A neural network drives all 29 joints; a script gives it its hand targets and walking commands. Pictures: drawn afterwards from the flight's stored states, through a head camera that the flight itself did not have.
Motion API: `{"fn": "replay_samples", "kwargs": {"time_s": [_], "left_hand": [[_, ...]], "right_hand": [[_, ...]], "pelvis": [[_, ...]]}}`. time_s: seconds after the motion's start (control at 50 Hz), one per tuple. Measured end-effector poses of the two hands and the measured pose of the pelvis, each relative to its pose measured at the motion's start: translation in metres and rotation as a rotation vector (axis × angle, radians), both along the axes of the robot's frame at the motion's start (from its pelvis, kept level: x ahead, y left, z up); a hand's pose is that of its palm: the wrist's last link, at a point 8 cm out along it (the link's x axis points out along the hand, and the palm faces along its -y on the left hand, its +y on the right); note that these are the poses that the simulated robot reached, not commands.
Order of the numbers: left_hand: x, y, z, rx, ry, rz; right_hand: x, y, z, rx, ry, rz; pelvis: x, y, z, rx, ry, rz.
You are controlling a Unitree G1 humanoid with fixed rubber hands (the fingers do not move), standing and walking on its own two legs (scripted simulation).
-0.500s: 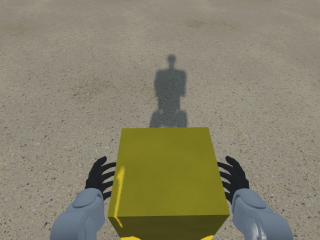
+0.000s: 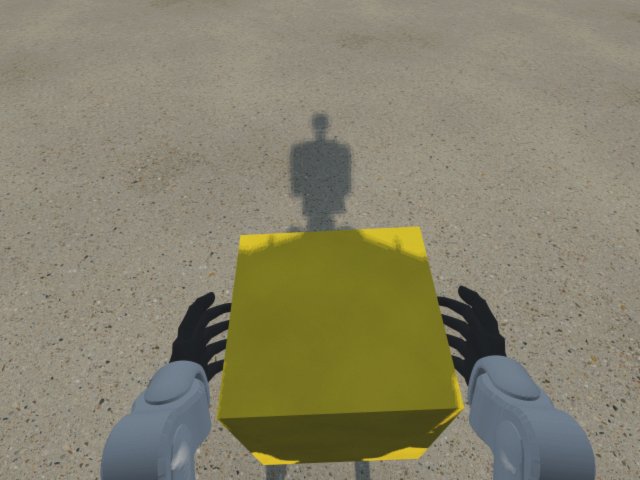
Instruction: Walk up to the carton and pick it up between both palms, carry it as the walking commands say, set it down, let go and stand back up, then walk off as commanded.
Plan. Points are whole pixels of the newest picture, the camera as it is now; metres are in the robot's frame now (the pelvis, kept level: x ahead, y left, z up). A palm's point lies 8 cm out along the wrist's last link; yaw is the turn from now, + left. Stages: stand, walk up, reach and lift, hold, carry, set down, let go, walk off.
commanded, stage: carry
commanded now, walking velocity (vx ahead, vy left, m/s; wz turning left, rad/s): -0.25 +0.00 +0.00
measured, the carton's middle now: (335, 354) +0.28 -0.01 +0.03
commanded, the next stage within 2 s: none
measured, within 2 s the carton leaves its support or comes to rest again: neither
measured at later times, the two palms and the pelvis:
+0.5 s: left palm out of the picture +0.02 +0.09 +0.09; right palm out of the picture -0.01 -0.21 +0.08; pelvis -0.21 -0.03 +0.01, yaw -2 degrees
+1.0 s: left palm out of the picture -0.14 +0.13 +0.10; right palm out of the picture -0.12 -0.17 +0.10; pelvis -0.35 -0.03 +0.01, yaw +0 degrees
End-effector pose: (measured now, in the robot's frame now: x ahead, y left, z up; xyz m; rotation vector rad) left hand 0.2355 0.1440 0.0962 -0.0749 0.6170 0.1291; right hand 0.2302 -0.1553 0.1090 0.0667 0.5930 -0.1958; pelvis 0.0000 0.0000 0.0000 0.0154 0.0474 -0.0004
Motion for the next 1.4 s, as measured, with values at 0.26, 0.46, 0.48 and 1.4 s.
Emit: {"fn": "replay_samples", "kwargs": {"time_s": [0.26,0.46,0.48,1.4], "left_hand": [[-0.122,0.020,0.000,-0.016,0.047,0.078],[-0.193,-0.047,-0.005,0.051,0.118,-0.063],[-0.202,-0.050,-0.006,0.049,0.128,-0.067],[-0.428,-0.048,-0.007,-0.003,0.091,0.067]], "right_hand": [[-0.107,0.020,-0.006,-0.016,0.050,0.078],[-0.218,-0.046,-0.026,0.061,0.119,-0.069],[-0.228,-0.049,-0.026,0.063,0.128,-0.076],[-0.410,-0.048,-0.011,-0.002,0.091,0.067]], "pelvis": [[-0.110,0.001,0.007,-0.041,-0.028,-0.019],[-0.193,-0.028,0.009,0.014,-0.018,-0.036],[-0.201,-0.030,0.011,0.023,-0.023,-0.033],[-0.408,-0.061,0.009,0.009,-0.007,0.008]]}}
